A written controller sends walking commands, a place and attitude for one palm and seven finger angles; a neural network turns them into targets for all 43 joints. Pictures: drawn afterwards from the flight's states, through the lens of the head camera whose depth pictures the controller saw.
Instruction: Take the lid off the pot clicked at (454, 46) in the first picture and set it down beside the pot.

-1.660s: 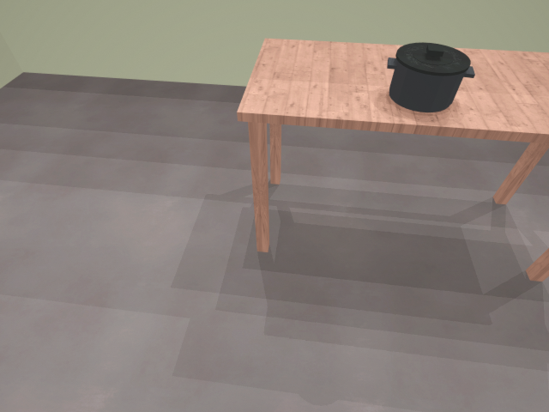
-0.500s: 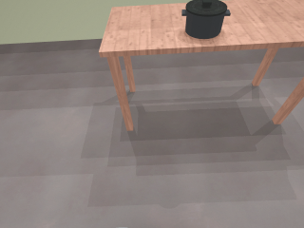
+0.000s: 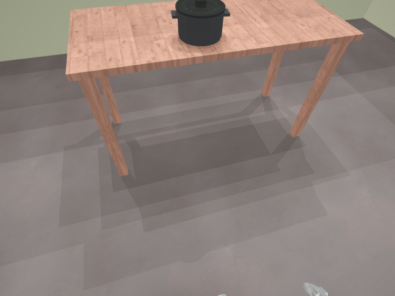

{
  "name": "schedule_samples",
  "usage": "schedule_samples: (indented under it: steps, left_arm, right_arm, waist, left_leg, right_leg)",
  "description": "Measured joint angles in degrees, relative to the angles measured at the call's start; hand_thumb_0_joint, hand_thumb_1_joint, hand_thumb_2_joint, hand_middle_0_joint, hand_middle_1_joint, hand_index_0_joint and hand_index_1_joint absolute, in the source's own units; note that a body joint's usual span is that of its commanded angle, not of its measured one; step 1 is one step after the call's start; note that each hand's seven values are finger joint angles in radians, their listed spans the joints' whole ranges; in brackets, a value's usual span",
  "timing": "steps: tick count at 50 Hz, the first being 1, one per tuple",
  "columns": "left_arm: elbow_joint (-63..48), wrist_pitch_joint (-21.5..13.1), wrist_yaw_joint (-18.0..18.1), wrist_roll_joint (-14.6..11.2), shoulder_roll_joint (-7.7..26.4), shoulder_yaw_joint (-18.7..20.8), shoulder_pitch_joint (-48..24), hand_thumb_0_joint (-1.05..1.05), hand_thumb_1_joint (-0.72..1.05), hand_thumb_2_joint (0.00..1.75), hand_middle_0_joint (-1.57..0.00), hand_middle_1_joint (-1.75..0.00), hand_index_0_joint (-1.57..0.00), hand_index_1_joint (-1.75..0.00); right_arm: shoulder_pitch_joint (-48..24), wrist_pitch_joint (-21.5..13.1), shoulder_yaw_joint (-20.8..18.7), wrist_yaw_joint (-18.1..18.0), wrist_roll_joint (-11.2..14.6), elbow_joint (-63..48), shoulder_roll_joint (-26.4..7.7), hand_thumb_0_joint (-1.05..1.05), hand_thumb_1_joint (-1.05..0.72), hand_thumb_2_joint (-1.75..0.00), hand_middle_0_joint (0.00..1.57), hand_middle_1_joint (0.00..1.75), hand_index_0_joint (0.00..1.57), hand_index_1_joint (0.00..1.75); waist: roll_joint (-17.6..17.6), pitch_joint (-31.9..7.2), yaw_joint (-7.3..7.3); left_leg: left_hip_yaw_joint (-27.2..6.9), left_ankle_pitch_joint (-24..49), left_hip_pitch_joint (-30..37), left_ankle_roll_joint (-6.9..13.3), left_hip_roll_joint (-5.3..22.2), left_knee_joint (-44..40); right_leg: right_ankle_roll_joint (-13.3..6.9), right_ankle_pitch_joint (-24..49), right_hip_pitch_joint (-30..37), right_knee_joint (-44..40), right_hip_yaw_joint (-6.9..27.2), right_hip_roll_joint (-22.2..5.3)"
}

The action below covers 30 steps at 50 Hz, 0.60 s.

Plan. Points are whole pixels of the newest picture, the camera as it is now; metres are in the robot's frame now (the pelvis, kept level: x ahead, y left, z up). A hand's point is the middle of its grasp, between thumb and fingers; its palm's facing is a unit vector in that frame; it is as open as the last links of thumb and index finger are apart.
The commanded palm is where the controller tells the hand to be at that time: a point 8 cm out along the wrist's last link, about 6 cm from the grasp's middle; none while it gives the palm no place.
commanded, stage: walk to a spot facing it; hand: left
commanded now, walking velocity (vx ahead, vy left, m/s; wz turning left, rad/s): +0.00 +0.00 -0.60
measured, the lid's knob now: (200, 0) +1.11 +0.09 +0.10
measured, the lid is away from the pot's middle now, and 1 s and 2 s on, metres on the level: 0.00 0.00 0.00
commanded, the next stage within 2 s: turn to face it in 1.42 s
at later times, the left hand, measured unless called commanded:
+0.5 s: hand (147, 284) +0.17 +0.13 -0.15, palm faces -0.33 -0.91 -0.24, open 7.4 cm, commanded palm none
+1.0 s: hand (205, 197) +0.40 +0.01 -0.16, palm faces -0.63 -0.76 -0.16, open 7.4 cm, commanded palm none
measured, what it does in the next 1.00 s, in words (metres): walks ahead, turning right: right foot, then left foot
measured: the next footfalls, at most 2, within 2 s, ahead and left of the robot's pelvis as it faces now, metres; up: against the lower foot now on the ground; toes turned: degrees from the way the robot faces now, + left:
right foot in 0.30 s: +0.04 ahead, -0.15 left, +0.00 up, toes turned -17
left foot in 0.68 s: +0.22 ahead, +0.04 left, +0.00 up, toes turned -22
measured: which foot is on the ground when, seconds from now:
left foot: down 0.00-0.30, up 0.32-0.66, down 0.68-1.00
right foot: up 0.00-0.28, down 0.30-0.66, up 0.68-1.00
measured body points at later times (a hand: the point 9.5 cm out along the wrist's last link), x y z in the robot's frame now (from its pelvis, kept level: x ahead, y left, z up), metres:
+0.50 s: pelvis +0.04 -0.04 +0.00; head +0.06 -0.06 +0.45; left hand +0.18 +0.18 -0.13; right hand -0.01 -0.31 -0.14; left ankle +0.09 +0.09 -0.68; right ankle +0.00 -0.14 -0.73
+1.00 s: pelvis +0.21 -0.08 +0.01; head +0.24 -0.09 +0.46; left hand +0.43 +0.05 -0.14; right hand +0.02 -0.21 -0.13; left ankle +0.19 +0.06 -0.73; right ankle +0.19 -0.25 -0.66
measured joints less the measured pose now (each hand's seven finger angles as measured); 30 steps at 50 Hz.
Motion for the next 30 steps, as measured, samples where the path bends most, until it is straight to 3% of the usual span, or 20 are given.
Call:
schedule_samples:
  steps: [3,6,10,14,15,17,20,25,30]
  left_arm:
    - [-0.2,0.0,-0.9,0.4,1.8,1.0,-1.3,0.01,0.9,0.9,-0.2,-0.29,-0.2,-0.3]
    - [-0.9,0.0,-1.5,0.2,2.4,1.1,-1.6,0.01,0.91,0.9,-0.2,-0.29,-0.2,-0.3]
    - [-0.9,0.3,-1.9,0.0,1.9,0.2,-2.4,0.01,0.91,0.9,-0.19,-0.29,-0.2,-0.3]
    - [-1.1,-0.3,-2.5,-0.1,1.0,-0.8,-3.4,0.01,0.91,0.9,-0.19,-0.29,-0.19,-0.3]
    - [-1.4,-1.0,-2.6,0.0,0.9,-1.0,-3.5,0.01,0.91,0.9,-0.19,-0.29,-0.2,-0.3]
    - [-1.6,-2.2,-2.1,-0.2,-0.2,-1.5,-4.3,0.01,0.91,0.9,-0.19,-0.29,-0.2,-0.3]
    - [-2.2,-3.0,-1.1,-0.3,-1.7,-2.1,-3.2,0.01,0.91,0.9,-0.2,-0.29,-0.2,-0.3]
    - [-0.4,-3.7,-0.9,0.1,-2.6,-2.8,0.3,0.01,0.9,0.9,-0.2,-0.29,-0.2,-0.3]
    - [1.3,-3.7,-1.1,0.3,-2.5,-2.6,2.8,0.01,0.9,0.9,-0.2,-0.3,-0.2,-0.3]
  right_arm:
    - [2.0,0.4,0.9,0.0,-0.6,0.2,0.9,0.01,-0.9,-0.9,0.2,0.3,0.2,0.3]
    - [3.2,0.6,1.2,0.0,-0.9,1.0,1.0,0.01,-0.9,-0.9,0.2,0.3,0.2,0.3]
    - [3.9,0.1,1.0,0.5,-1.2,1.3,0.8,0.01,-0.9,-0.9,0.2,0.3,0.2,0.3]
    - [5.4,0.1,0.5,1.2,-1.1,1.7,-0.3,0.01,-0.9,-0.9,0.2,0.3,0.2,0.3]
    - [6.3,0.3,0.3,1.4,-1.0,1.7,-0.8,0.01,-0.9,-0.9,0.2,0.3,0.2,0.3]
    - [6.6,1.6,-0.1,1.6,-0.8,3.0,-2.1,0.01,-0.9,-0.9,0.2,0.3,0.2,0.3]
    - [6.9,2.7,-0.5,2.2,-1.1,4.6,-3.1,0.01,-0.91,-0.9,0.2,0.3,0.2,0.3]
    - [6.7,1.6,-1.1,2.9,-1.4,3.1,-2.9,0.01,-0.91,-0.9,0.2,0.3,0.19,0.3]
    - [6.2,0.0,-0.9,3.1,-1.0,1.3,-1.3,0.01,-0.91,-0.9,0.2,0.3,0.19,0.3]
  waist:
    - [-1.6,0.2,-0.21]
    - [-1.2,0.5,0.0]
    - [0.5,2.2,-0.82]
    - [2.3,3.3,-2.08]
    - [2.7,3.0,-2.33]
    - [4.3,3.5,-2.48]
    - [4.2,3.0,-2.06]
    - [2.5,1.0,-2.55]
    - [0.9,-0.2,-1.73]
  left_leg:
    - [2.0,-0.6,1.6,-0.4,0.5,-0.7]
    - [4.2,-1.3,3.1,-0.6,1.9,-1.2]
    - [7.6,-3.0,4.4,-1.3,4.6,0.3]
    - [10.9,-7.2,3.6,-3.1,7.8,6.2]
    - [11.4,-9.1,2.0,-3.1,8.8,10.2]
    - [8.3,-15.3,-3.7,-2.6,8.9,24.0]
    - [5.9,-13.0,-10.7,-2.0,6.9,35.9]
    - [6.4,-5.3,-15.1,-2.7,6.0,30.1]
    - [6.1,-4.4,-12.9,-2.6,4.6,18.8]
  right_leg:
    - [2.6,-4.2,-5.9,19.0,-5.7,-2.8]
    - [3.8,-4.9,-7.0,26.1,-9.1,-6.3]
    - [3.7,-6.6,-2.2,15.7,-12.6,-10.1]
    - [1.9,-4.1,4.9,2.3,-14.9,-10.4]
    - [0.7,-2.2,6.6,-1.2,-15.1,-10.2]
    - [-1.1,-1.2,5.5,1.0,-15.1,-8.6]
    - [-2.4,-1.1,7.2,-0.9,-13.6,-7.7]
    - [-2.3,1.2,11.2,-7.6,-9.9,-7.2]
    - [-1.6,0.4,14.0,-9.6,-6.2,-6.6]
